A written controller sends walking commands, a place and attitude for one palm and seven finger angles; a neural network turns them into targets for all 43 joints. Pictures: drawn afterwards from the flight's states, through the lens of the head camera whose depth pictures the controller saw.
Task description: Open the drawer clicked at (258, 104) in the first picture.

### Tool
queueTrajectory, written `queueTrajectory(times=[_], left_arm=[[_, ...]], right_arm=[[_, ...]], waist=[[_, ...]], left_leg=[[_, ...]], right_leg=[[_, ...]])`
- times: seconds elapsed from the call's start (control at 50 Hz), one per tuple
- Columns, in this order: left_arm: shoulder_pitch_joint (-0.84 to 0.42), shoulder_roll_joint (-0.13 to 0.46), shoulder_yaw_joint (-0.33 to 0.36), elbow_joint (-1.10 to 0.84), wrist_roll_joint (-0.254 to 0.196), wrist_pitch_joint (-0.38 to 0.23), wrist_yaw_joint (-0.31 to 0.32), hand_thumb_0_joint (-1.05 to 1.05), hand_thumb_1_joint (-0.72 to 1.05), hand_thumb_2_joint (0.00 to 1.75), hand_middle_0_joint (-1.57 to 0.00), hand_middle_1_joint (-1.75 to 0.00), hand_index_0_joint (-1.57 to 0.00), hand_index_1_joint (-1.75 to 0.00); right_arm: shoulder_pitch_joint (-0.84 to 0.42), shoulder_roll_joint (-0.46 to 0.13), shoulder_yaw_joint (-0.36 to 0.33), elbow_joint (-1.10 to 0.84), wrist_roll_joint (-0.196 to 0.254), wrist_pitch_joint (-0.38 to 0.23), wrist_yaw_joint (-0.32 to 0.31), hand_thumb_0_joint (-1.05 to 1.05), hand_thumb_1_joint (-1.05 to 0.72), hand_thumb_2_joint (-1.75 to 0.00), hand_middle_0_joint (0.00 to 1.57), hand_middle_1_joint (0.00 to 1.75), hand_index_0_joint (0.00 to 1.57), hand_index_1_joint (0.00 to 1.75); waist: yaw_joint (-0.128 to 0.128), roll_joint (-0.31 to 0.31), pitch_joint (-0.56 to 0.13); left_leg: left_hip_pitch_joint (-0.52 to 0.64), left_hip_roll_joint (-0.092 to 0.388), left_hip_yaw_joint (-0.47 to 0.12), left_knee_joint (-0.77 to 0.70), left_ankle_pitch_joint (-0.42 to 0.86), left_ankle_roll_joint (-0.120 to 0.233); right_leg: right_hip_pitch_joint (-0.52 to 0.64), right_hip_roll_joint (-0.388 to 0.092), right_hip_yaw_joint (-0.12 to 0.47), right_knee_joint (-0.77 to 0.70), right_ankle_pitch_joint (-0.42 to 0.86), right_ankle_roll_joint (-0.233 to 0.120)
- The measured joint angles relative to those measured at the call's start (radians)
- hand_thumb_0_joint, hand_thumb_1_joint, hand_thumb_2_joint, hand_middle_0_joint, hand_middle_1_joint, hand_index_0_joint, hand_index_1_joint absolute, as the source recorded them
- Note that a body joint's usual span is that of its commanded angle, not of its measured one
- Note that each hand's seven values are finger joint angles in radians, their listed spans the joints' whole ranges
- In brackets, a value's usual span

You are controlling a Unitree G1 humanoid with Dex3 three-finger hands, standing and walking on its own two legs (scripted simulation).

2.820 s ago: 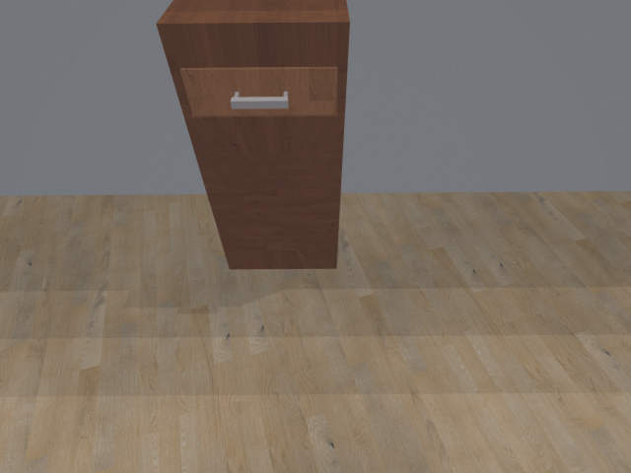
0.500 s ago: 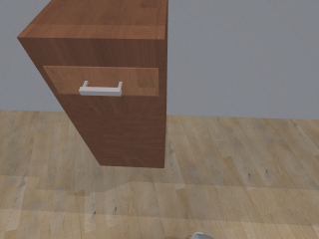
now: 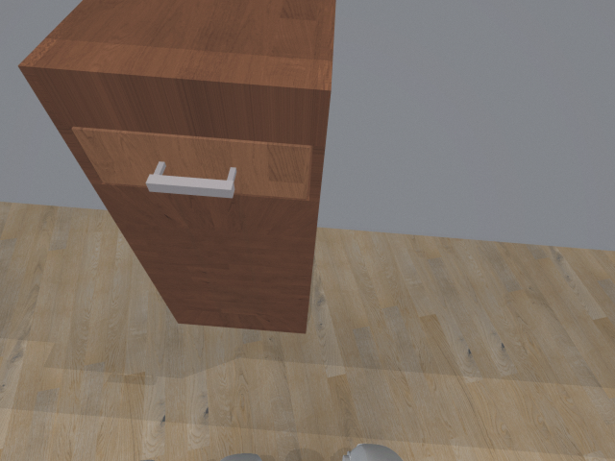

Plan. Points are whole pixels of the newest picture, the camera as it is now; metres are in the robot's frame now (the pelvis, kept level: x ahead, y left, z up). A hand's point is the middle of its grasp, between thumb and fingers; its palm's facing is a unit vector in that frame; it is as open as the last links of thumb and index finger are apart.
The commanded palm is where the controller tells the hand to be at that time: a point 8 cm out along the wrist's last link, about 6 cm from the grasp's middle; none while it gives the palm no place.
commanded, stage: come to a stop and stand still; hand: left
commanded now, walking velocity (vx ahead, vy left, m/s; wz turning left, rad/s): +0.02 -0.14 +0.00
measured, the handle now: (194, 178) +0.53 +0.23 +0.00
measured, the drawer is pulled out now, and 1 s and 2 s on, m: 0.00 0.00 0.00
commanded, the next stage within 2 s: look again from close up in 1.16 s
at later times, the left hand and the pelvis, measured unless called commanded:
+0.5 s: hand out of the picture +0.00 +0.12 -0.17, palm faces -0.02 -0.98 -0.21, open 7.3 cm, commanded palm none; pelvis -0.03 -0.06 +0.00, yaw -1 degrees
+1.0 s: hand out of the picture +0.00 +0.11 -0.17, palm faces +0.02 -0.98 -0.18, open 7.4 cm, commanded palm none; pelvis +0.00 -0.05 +0.00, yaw -1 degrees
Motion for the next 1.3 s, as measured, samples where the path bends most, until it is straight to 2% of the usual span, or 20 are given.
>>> queueTrajectory(times=[0.04, 0.1, 0.16, 0.2, 0.24, 0.3, 0.36, 0.44, 0.56, 0.72, 0.92, 1.06, 1.26, 1.3], left_arm=[[0.011, 0.005, 0.001, -0.002, 0.0, -0.001, -0.003, 0.0, 0.92, 0.9, -0.2, -0.3, -0.2, -0.3], [0.033, 0.009, -0.005, -0.001, 0.0, -0.003, -0.008, 0.0, 0.91, 0.9, -0.2, -0.3, -0.19, -0.3], [0.05, 0.003, -0.017, 0.007, -0.001, -0.004, -0.013, 0.0, 0.91, 0.9, -0.2, -0.3, -0.19, -0.3], [0.06, -0.003, -0.025, 0.013, -0.002, -0.01, -0.015, 0.0, 0.91, 0.9, -0.2, -0.3, -0.19, -0.3], [0.078, -0.003, -0.031, 0.015, 0.002, -0.025, -0.013, 0.0, 0.91, 0.9, -0.2, -0.3, -0.19, -0.3], [0.093, -0.03, -0.047, 0.043, 0.005, -0.032, -0.011, 0.0, 0.91, 0.9, -0.2, -0.3, -0.19, -0.3], [0.109, -0.051, -0.058, 0.061, 0.0, -0.041, -0.009, 0.0, 0.91, 0.9, -0.2, -0.3, -0.2, -0.3], [0.119, -0.061, -0.06, 0.08, -0.003, -0.04, 0.003, 0.0, 0.92, 0.9, -0.2, -0.3, -0.2, -0.3], [0.13, -0.062, -0.061, 0.097, -0.006, -0.037, -0.005, 0.01, 0.93, 0.9, -0.2, -0.3, -0.2, -0.3], [0.15, -0.077, -0.063, 0.116, -0.012, -0.048, -0.004, 0.0, 0.92, 0.9, -0.2, -0.3, -0.2, -0.3], [0.157, -0.087, -0.06, 0.122, -0.01, -0.055, 0.005, 0.0, 0.91, 0.9, -0.2, -0.3, -0.2, -0.3], [0.155, -0.085, -0.06, 0.117, -0.006, -0.06, 0.006, 0.0, 0.91, 0.9, -0.2, -0.3, -0.2, -0.3], [0.151, -0.069, -0.062, 0.117, -0.005, -0.061, 0.005, 0.0, 0.91, 0.9, -0.2, -0.3, -0.2, -0.3], [0.16, -0.077, -0.069, 0.103, 0.003, -0.079, 0.021, 0.0, 0.91, 0.9, -0.2, -0.3, -0.2, -0.3]], right_arm=[[-0.004, 0.004, 0.006, -0.005, 0.0, -0.006, -0.003, 0.0, -0.91, -0.9, 0.2, 0.3, 0.2, 0.29], [-0.005, 0.009, 0.01, -0.005, 0.002, -0.015, -0.001, 0.0, -0.91, -0.9, 0.2, 0.3, 0.21, 0.3], [0.003, 0.009, 0.008, 0.004, 0.002, -0.019, 0.005, 0.0, -0.9, -0.9, 0.2, 0.3, 0.21, 0.3], [0.014, 0.005, 0.005, 0.015, 0.006, -0.018, 0.009, 0.0, -0.9, -0.9, 0.2, 0.3, 0.21, 0.3], [0.03, 0.005, 0.001, 0.028, 0.015, -0.012, 0.013, 0.0, -0.9, -0.9, 0.2, 0.3, 0.21, 0.3], [0.053, -0.012, -0.006, 0.059, 0.021, 0.006, 0.021, 0.0, -0.91, -0.9, 0.2, 0.3, 0.21, 0.3], [0.091, -0.022, -0.006, 0.091, 0.019, 0.0, 0.019, 0.0, -0.91, -0.9, 0.2, 0.3, 0.21, 0.3], [0.131, -0.015, -0.005, 0.139, 0.02, 0.003, 0.013, 0.0, -0.91, -0.9, 0.2, 0.3, 0.2, 0.29], [0.174, -0.002, -0.002, 0.17, 0.012, 0.008, 0.011, 0.0, -0.91, -0.9, 0.2, 0.3, 0.2, 0.29], [0.195, 0.032, 0.011, 0.187, 0.015, -0.006, 0.003, 0.0, -0.91, -0.9, 0.2, 0.3, 0.2, 0.29], [0.139, 0.058, 0.017, 0.168, 0.02, -0.026, -0.006, 0.0, -0.91, -0.9, 0.2, 0.3, 0.2, 0.29], [0.102, 0.029, 0.01, 0.158, 0.019, -0.028, -0.009, 0.01, -0.93, -0.9, 0.2, 0.3, 0.21, 0.3], [0.079, 0.02, 0.014, 0.148, 0.019, -0.031, -0.006, 0.0, -0.92, -0.9, 0.2, 0.3, 0.2, 0.29], [0.078, 0.006, 0.017, 0.122, 0.021, -0.025, 0.003, 0.0, -0.92, -0.9, 0.2, 0.3, 0.2, 0.29]], waist=[[0.002, 0.007, -0.008], [0.003, 0.016, -0.021], [-0.005, 0.032, -0.031], [-0.01, 0.041, -0.039], [-0.009, 0.028, -0.052], [-0.03, 0.053, -0.057], [-0.04, 0.06, -0.065], [-0.044, 0.037, -0.073], [-0.047, 0.026, -0.073], [-0.04, 0.02, -0.058], [-0.024, 0.015, -0.059], [-0.015, 0.014, -0.063], [-0.013, 0.007, -0.062], [-0.008, 0.029, -0.063]], left_leg=[[0.0, 0.003, 0.003, -0.031, 0.024, -0.001], [0.0, 0.01, 0.01, -0.067, 0.05, -0.005], [-0.003, 0.02, 0.015, -0.08, 0.065, -0.016], [-0.012, 0.026, 0.016, -0.07, 0.067, -0.027], [-0.032, 0.022, 0.029, -0.036, 0.056, -0.041], [-0.023, 0.024, -0.009, -0.023, -0.009, -0.055], [0.007, 0.036, -0.029, -0.06, 0.097, -0.061], [0.037, 0.046, -0.039, -0.059, 0.071, -0.082], [0.033, 0.06, -0.053, -0.065, 0.074, -0.091], [0.036, 0.059, -0.051, -0.081, 0.069, -0.092], [0.056, 0.047, -0.04, -0.073, 0.041, -0.084], [0.07, 0.036, -0.034, -0.074, 0.029, -0.077], [0.084, 0.03, -0.027, -0.088, 0.03, -0.072], [0.041, 0.047, -0.027, -0.028, 0.018, -0.067]], right_leg=[[0.0, 0.005, 0.011, 0.04, 0.022, 0.009], [0.046, -0.006, 0.008, -0.046, 0.028, 0.017], [0.125, -0.022, -0.008, -0.229, 0.015, 0.013], [0.189, -0.027, -0.017, -0.383, 0.078, 0.006], [0.244, -0.038, 0.001, -0.532, 0.15, 0.001], [0.258, -0.018, -0.011, -0.53, 0.148, -0.014], [0.278, 0.0, -0.022, -0.531, 0.149, -0.027], [0.313, 0.012, -0.031, -0.541, 0.147, -0.039], [0.323, 0.028, -0.042, -0.568, 0.161, -0.052], [0.335, 0.028, -0.04, -0.606, 0.169, -0.05], [0.362, 0.015, -0.032, -0.616, 0.153, -0.039], [0.376, 0.002, -0.028, -0.62, 0.144, -0.03], [0.389, -0.005, -0.022, -0.637, 0.148, -0.024], [0.373, 0.009, -0.018, -0.637, 0.155, -0.02]])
